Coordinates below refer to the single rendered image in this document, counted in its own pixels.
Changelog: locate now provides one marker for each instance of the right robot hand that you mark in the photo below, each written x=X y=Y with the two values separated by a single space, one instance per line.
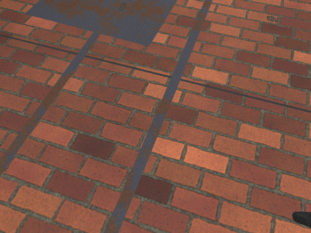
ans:
x=302 y=218

